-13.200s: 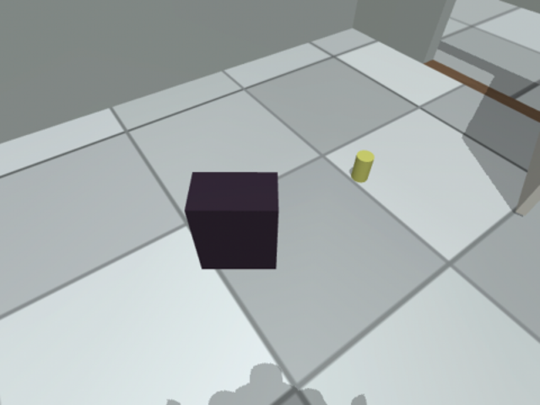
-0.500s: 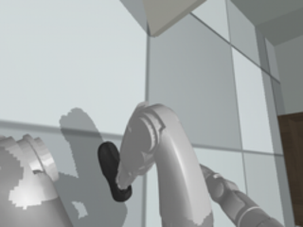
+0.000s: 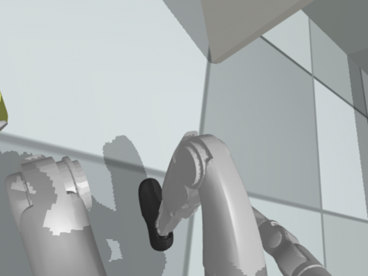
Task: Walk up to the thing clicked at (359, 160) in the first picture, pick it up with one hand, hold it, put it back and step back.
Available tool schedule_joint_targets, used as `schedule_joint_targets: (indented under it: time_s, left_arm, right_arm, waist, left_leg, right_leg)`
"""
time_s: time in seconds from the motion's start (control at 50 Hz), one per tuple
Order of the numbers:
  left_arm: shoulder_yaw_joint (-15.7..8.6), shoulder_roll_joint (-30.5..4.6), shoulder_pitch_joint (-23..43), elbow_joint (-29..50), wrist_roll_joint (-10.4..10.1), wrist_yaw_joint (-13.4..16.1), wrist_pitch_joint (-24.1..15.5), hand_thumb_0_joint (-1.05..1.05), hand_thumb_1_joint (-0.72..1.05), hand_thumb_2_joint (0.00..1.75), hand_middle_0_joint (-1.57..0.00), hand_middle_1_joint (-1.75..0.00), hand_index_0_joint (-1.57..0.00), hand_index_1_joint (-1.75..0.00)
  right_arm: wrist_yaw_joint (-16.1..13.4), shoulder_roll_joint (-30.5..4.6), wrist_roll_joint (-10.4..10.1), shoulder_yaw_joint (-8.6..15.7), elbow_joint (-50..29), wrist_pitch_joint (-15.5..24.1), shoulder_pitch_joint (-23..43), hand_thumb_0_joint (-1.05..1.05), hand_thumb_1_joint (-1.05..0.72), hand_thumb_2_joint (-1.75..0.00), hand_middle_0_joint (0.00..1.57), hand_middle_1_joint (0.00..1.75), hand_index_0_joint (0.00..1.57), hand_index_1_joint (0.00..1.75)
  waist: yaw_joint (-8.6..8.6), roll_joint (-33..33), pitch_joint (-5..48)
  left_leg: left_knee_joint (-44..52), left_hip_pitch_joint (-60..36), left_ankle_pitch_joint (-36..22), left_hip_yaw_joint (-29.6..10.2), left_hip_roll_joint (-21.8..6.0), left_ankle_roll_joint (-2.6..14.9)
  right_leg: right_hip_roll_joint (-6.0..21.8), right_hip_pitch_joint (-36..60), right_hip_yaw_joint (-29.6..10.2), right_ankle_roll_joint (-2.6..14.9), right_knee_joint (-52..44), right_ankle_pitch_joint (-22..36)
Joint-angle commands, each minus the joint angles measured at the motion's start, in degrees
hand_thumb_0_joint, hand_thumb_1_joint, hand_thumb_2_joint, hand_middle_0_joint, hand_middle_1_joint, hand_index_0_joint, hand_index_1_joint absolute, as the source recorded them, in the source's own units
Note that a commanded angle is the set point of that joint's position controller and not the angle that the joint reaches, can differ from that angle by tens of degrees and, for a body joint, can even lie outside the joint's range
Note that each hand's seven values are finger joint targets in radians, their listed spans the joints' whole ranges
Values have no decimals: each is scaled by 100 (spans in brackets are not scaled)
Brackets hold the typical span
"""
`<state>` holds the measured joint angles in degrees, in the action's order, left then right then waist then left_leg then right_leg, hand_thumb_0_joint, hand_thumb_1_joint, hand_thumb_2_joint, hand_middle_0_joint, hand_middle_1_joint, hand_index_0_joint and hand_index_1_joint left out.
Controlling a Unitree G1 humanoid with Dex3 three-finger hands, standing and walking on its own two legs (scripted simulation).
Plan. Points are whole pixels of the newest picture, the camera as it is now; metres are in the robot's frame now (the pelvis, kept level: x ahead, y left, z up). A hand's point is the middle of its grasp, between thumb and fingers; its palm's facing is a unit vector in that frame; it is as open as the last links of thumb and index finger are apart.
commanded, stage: settle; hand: left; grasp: from the side
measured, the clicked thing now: out of the picture +0.43 +0.28 -0.18
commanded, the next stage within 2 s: lift in 1.38 s
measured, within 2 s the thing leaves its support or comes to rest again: neither
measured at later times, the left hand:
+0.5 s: hand out of the picture +0.41 +0.31 -0.05, palm faces +0.31 -0.95 -0.08, open 11.6 cm
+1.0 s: hand out of the picture +0.43 +0.29 +0.00, palm faces +0.31 -0.95 -0.06, open 11.6 cm
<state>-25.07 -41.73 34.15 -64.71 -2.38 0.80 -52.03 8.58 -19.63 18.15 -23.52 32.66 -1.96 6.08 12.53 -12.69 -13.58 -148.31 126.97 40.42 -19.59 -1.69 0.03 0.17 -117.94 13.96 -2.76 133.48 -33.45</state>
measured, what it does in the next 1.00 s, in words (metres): rises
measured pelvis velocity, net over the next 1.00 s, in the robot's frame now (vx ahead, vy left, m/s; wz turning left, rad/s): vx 0.03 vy -0.01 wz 0.15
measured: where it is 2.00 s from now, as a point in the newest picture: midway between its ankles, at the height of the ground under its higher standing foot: (115, 248)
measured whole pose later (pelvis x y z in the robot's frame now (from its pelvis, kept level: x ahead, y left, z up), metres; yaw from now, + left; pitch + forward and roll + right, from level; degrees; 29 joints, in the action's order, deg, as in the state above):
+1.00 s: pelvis +0.03 -0.01 +0.06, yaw +9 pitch +33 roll -7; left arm -24.1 -25.7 34.6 -49.7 -5.7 -9.4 -32.6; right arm 3.6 -16.9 4.9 -3.9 37.7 -1.8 -4.7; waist 8.3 -0.7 4.6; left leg -133.4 125.8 40.8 -6.7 -2.0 -0.4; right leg 3.3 -122.8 4.4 -0.4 128.5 -38.3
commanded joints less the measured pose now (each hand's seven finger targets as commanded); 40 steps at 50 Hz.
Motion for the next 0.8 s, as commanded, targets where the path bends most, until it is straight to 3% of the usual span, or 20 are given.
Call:
schedule_joint_targets:
  time_s: [0.0,0.1,0.16,0.18,0.2,0.24,0.3,0.32,0.34,0.4,0.5,0.52,0.54,0.6,0.7,0.72,0.76,0.78]
  left_arm:
    - [98,-865,1901,1988,-215,-108,-423,0,9,129,-133,-144,-132,-147]
    - [338,-276,1700,2015,-362,-330,-40,0,7,127,-133,-143,-132,-146]
    - [405,-254,1956,2354,-336,-425,138,0,7,125,-128,-141,-128,-143]
    - [266,-277,1768,2244,-360,-451,223,0,5,125,-129,-141,-129,-143]
    - [383,-165,1862,2531,-392,-488,267,0,5,124,-129,-140,-129,-143]
    - [245,-277,2117,2974,-449,-516,349,0,2,124,-128,-140,-127,-142]
    - [141,-208,2011,2934,-519,-556,531,0,2,122,-124,-137,-123,-139]
    - [71,-374,2096,3124,-502,-559,556,0,1,121,-124,-136,-123,-138]
    - [109,-215,1896,2963,-523,-585,625,0,0,121,-123,-136,-123,-139]
    - [76,-229,2140,3270,-594,-674,704,0,0,120,-121,-134,-121,-137]
    - [-25,-117,1857,3087,-688,-870,868,0,-5,118,-119,-133,-118,-135]
    - [-161,-268,2007,3217,-688,-871,879,0,-5,118,-118,-132,-118,-135]
    - [-131,-271,2100,3277,-674,-875,889,0,-6,118,-119,-133,-119,-136]
    - [-107,-30,1918,2969,-676,-942,1019,0,-7,121,-120,-135,-119,-138]
    - [-189,23,1939,2914,-651,-1057,1135,0,-10,121,-121,-135,-120,-138]
    - [-305,-187,2213,3240,-631,-1031,1114,0,-13,121,-122,-136,-121,-139]
    - [-237,86,1986,2937,-646,-1024,1189,0,-10,122,-122,-136,-121,-139]
    - [-230,77,2142,3188,-633,-1022,1168,0,-9,123,-123,-137,-122,-140]
  right_arm:
    - [-133,-1891,-182,985,-78,-35,-501,0,-93,-91,20,30,20,30]
    - [-123,-1755,-461,1279,95,-28,-831,0,-92,-90,20,30,20,30]
    - [-140,-1678,-581,1458,110,-49,-953,0,-91,-90,20,30,20,30]
    - [-151,-1669,-638,1497,99,-67,-1014,0,-91,-90,20,30,20,30]
    - [-154,-1639,-682,1563,83,-64,-1018,0,-91,-90,20,30,20,30]
    - [-198,-1621,-761,1715,76,-74,-1112,0,-91,-90,20,30,20,30]
    - [-235,-1459,-866,1760,175,-91,-1340,0,-91,-90,20,30,20,30]
    - [-265,-1431,-905,1816,172,-97,-1316,0,-91,-90,20,30,20,30]
    - [-275,-1366,-934,1816,153,-114,-1384,0,-91,-90,20,30,20,30]
    - [-334,-1281,-1028,1908,171,-103,-1433,0,-91,-90,20,30,20,30]
    - [-410,-1198,-1139,2045,217,-71,-1579,0,-91,-91,20,30,20,30]
    - [-426,-1198,-1152,2078,248,-74,-1673,0,-91,-91,20,30,20,30]
    - [-442,-1147,-1173,2090,226,-71,-1658,0,-92,-91,20,30,20,30]
    - [-469,-1082,-1204,2146,247,-42,-1732,0,-92,-91,20,30,20,30]
    - [-512,-1047,-1244,2254,266,1,-1794,0,-92,-91,20,30,20,30]
    - [-521,-1027,-1253,2291,250,9,-1794,0,-92,-91,20,30,20,30]
    - [-523,-1016,-1282,2301,221,20,-1793,0,-92,-91,20,30,20,30]
    - [-533,-1010,-1265,2324,243,29,-1824,0,-92,-91,20,30,20,30]
  waist:
    - [421,3720,4137]
    - [291,3388,4074]
    - [184,3394,4299]
    - [120,3332,4331]
    - [84,3468,4416]
    - [-50,3463,4821]
    - [-81,3350,5035]
    - [-177,3370,5157]
    - [-142,3274,5229]
    - [-180,3202,5383]
    - [-259,2916,5567]
    - [-284,2869,5756]
    - [-320,2821,5844]
    - [-312,2657,5784]
    - [-406,2502,5884]
    - [-466,2566,5974]
    - [-456,2561,5879]
    - [-443,2625,5985]
  left_leg:
    - [2205,-2783,-798,651,-189,-166]
    - [2457,-2530,-356,665,-112,-106]
    - [2535,-2542,-301,758,-80,-81]
    - [2585,-2605,-276,762,-72,-81]
    - [2661,-2684,-279,791,-63,-95]
    - [2660,-2747,-360,890,-31,-69]
    - [2657,-2710,-627,1030,16,-48]
    - [2658,-2691,-589,1093,23,-28]
    - [2669,-2736,-645,1115,38,-19]
    - [2720,-2577,-529,1230,75,31]
    - [2746,-2539,-741,1367,97,63]
    - [2705,-2610,-878,1395,92,67]
    - [2735,-2547,-847,1417,105,73]
    - [2751,-2490,-954,1489,114,90]
    - [2799,-2497,-1027,1587,117,115]
    - [2839,-2489,-934,1601,115,118]
    - [2965,-2587,-937,1578,120,99]
    - [2985,-2726,-1021,1568,107,82]
  right_leg:
    - [-316,1330,159,427,-861,939]
    - [-243,943,104,437,-901,596]
    - [-202,841,0,461,-899,502]
    - [-183,798,-27,462,-949,465]
    - [-168,725,-60,485,-934,458]
    - [-157,823,-152,501,-958,489]
    - [-127,1017,-264,502,-1003,649]
    - [-129,1020,-325,513,-1044,563]
    - [-111,1069,-347,505,-1085,592]
    - [-92,1184,-450,498,-1168,485]
    - [-55,1402,-576,473,-1277,589]
    - [-57,1508,-605,468,-1292,689]
    - [-55,1530,-636,474,-1311,639]
    - [-41,1658,-685,455,-1410,718]
    - [-26,1787,-767,450,-1530,743]
    - [-33,1775,-783,456,-1557,641]
    - [-24,1671,-749,477,-1568,604]
    - [-23,1673,-742,482,-1576,675]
